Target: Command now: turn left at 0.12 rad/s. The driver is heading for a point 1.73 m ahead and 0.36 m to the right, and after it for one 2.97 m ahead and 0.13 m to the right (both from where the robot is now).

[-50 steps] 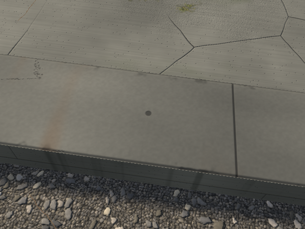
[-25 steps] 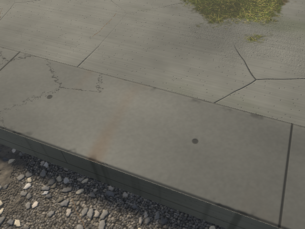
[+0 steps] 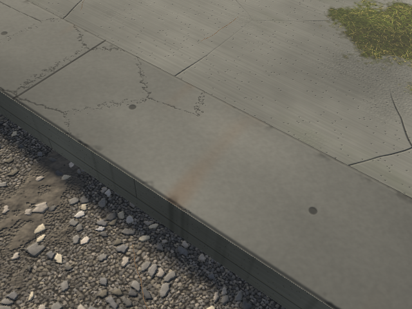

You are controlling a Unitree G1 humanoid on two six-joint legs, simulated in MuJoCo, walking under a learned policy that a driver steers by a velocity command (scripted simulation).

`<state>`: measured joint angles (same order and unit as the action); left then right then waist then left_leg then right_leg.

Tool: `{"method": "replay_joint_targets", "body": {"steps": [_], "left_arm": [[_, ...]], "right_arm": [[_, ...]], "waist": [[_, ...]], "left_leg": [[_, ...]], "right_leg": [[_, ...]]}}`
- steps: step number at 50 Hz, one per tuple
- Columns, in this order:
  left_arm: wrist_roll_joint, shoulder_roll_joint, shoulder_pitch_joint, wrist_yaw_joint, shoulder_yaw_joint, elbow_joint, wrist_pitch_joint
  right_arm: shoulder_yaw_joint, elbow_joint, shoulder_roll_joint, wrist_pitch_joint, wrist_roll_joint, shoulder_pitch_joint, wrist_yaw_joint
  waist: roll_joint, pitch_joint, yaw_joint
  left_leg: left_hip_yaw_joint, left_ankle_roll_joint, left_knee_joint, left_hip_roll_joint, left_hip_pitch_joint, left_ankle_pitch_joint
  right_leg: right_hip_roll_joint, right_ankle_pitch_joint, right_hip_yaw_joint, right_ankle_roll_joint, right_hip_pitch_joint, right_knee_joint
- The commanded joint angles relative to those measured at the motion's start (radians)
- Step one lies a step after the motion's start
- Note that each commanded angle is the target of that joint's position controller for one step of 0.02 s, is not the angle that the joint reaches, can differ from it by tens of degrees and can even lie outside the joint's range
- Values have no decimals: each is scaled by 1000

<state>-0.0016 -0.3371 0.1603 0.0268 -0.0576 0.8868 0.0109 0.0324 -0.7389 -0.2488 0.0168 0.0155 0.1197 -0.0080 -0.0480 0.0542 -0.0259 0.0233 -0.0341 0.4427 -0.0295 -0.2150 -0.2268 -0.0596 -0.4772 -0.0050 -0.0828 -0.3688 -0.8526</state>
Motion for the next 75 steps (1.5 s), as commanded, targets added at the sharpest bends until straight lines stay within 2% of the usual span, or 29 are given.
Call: {"method": "replay_joint_targets", "body": {"steps": [1, 4, 6, 7, 8, 9, 10, 11, 12, 15, 24, 39, 55, 75], "left_arm": [[2, -69, 18, 9, -18, -32, -6], [4, -49, -14, 5, -5, -30, -14], [4, -46, 14, -1, -2, -11, -18], [-5, -44, 33, -5, 2, 1, -21], [-21, -77, 35, -5, 0, 4, -23], [-19, -144, 29, -2, -10, 2, -22], [-6, -145, 1, -8, -13, 20, -23], [-6, -100, -11, -14, -4, 15, -29], [-14, -80, -14, -15, 3, 25, -35], [-13, -68, -7, -13, 12, 48, -49], [-10, -62, 1, 1, 25, 84, -40], [-9, -47, 22, 2, 37, 121, -36], [-7, -31, 76, 6, 45, 144, -37], [-5, -3, 130, 7, 47, 163, -40]], "right_arm": [[38, 37, -154, -21, -1, -61, -10], [35, 11, -150, -15, -3, -57, -10], [29, -4, -144, -12, -11, -71, -9], [24, -18, -133, -12, -18, -66, -7], [20, -35, -121, -19, -14, -29, -2], [21, -41, -123, -25, 3, 8, 5], [23, -52, -118, -23, 5, 12, 4], [26, -61, -142, -19, 4, -37, -2], [29, -64, -142, -14, -3, -55, -8], [29, -94, -134, 0, -7, -42, -15], [29, -193, -134, -6, -11, -12, -18], [18, -296, -136, -8, -14, 22, -28], [9, -342, -118, -7, -15, 43, -30], [4, -357, -97, -9, -17, 84, -38]], "waist": [[186, -95, 1], [180, -93, 28], [167, -94, 8], [149, -85, -11], [108, -88, 1], [13, -84, 48], [-55, -80, 65], [-17, -57, 29], [-12, -58, 26], [-6, -56, 23], [48, -51, 14], [45, -44, 23], [48, -36, 26], [47, -25, 28]], "left_leg": [[160, -171, -123, 219, 51, 385], [176, -178, -109, 218, 63, 335], [186, -164, -94, 211, 47, 271], [177, -131, -89, 191, 21, 213], [167, -84, -81, 161, -11, 155], [119, -44, -54, 104, -27, 85], [65, -12, -73, 54, 29, 40], [56, 6, -47, 47, 65, 40], [55, 4, -37, 50, 75, 56], [61, -5, -41, 57, 67, 117], [50, 11, -51, 55, 52, 147], [39, 16, -50, 56, 55, 153], [29, 20, -48, 52, 45, 144], [20, 25, -44, 50, 30, 136]], "right_leg": [[-17, 50, -19, -20, 0, -12], [-9, 77, -4, -12, 58, 152], [3, 187, 10, 5, 140, 317], [7, 328, 12, 21, 209, 457], [-27, 463, -40, 41, 278, 488], [-78, 576, -78, 75, 294, 456], [-65, 419, -66, 118, 198, 443], [-45, 330, -62, 117, 150, 470], [-39, 309, -57, 102, 139, 485], [-19, 348, -37, 76, 164, 480], [-1, 346, -23, 86, 189, 474], [17, 349, -11, 87, 175, 478], [25, 338, -8, 90, 160, 476], [32, 339, -8, 98, 154, 475]]}}
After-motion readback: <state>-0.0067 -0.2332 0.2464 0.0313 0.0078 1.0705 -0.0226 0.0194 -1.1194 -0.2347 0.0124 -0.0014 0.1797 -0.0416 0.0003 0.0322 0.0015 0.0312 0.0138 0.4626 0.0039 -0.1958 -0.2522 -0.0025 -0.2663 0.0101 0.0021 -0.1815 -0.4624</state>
